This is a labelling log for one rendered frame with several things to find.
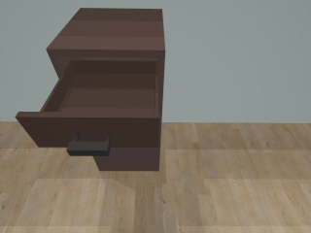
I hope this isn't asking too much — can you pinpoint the drawer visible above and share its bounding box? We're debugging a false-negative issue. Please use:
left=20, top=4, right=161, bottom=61
left=15, top=60, right=159, bottom=149

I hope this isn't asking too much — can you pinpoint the handle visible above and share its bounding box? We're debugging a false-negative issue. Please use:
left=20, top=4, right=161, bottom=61
left=67, top=132, right=112, bottom=156

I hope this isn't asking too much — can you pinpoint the cabinet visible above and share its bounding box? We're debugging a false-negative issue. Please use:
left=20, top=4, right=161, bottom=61
left=46, top=8, right=165, bottom=172

